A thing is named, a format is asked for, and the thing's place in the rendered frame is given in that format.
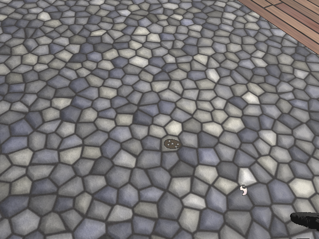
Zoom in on right robot hand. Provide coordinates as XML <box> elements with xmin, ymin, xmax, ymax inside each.
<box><xmin>290</xmin><ymin>212</ymin><xmax>319</xmax><ymax>239</ymax></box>

